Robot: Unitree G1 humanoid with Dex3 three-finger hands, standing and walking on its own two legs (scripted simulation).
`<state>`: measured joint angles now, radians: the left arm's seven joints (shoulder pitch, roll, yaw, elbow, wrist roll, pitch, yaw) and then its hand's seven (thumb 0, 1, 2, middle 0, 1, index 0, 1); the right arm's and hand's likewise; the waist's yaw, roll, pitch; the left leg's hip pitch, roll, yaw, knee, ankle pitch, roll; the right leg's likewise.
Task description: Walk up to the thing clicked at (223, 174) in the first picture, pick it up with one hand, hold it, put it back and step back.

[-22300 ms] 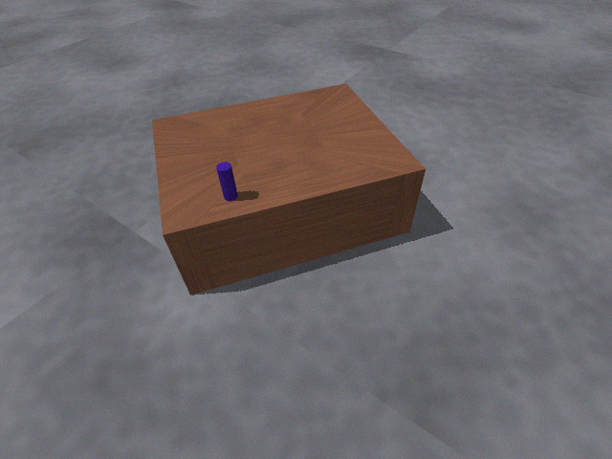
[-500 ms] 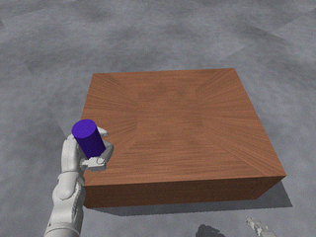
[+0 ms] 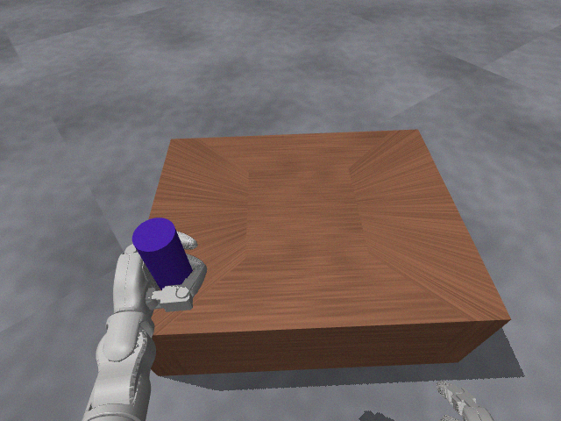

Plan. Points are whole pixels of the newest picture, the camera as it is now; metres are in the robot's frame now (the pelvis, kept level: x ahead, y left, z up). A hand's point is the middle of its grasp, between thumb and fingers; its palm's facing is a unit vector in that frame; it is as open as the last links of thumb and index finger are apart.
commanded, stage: hold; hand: left
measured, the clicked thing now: (169, 264) +0.33 +0.18 +0.07
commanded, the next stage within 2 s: crouch in 1.86 s
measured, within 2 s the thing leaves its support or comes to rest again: neither
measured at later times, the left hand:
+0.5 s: hand (174, 275) +0.33 +0.17 +0.05, palm faces +0.08 -1.00 +0.00, open 6.8 cm
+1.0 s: hand (173, 276) +0.32 +0.17 +0.05, palm faces +0.10 -0.99 +0.00, open 6.8 cm
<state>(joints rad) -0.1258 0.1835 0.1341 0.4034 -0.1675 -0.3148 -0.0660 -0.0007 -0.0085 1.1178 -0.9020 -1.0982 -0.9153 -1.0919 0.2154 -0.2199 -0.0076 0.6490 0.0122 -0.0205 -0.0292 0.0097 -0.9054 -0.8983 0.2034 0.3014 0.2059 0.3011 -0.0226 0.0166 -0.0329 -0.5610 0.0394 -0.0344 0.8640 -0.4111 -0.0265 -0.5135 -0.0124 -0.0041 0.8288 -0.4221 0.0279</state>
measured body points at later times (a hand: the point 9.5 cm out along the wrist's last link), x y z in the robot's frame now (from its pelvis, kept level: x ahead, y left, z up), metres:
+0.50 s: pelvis +0.00 +0.00 +0.00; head +0.04 +0.01 +0.45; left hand +0.32 +0.23 +0.06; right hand +0.14 -0.24 -0.10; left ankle +0.02 +0.13 -0.70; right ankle +0.00 -0.14 -0.70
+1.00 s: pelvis +0.00 +0.00 +0.00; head +0.03 +0.01 +0.45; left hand +0.31 +0.23 +0.06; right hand +0.13 -0.24 -0.10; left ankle +0.02 +0.13 -0.70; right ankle +0.00 -0.14 -0.70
